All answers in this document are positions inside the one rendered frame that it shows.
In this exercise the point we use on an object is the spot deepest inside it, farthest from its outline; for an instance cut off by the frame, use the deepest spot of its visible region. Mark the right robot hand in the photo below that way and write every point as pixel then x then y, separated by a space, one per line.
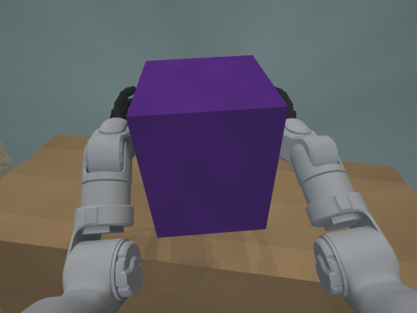
pixel 290 112

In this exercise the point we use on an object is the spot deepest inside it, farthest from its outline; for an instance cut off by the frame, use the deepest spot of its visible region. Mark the left robot hand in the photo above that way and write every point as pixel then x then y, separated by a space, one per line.
pixel 122 103

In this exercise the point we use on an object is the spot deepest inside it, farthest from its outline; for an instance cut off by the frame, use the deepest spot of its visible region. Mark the robot right forearm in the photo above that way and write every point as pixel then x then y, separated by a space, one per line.
pixel 331 199

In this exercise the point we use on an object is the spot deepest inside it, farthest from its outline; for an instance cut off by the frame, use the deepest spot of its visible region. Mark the robot right upper arm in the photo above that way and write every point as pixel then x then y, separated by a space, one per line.
pixel 358 265

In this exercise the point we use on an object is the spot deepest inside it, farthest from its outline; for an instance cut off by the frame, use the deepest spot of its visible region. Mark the robot left forearm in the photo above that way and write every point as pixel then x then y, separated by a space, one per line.
pixel 106 184

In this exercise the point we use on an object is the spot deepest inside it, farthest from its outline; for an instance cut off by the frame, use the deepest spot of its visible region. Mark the carton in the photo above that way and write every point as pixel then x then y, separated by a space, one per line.
pixel 207 135

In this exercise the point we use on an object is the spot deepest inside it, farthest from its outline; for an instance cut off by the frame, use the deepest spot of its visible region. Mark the pedestal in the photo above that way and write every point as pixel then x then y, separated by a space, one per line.
pixel 255 271

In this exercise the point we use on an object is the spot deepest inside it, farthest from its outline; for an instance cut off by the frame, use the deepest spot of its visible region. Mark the robot left upper arm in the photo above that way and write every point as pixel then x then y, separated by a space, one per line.
pixel 99 276

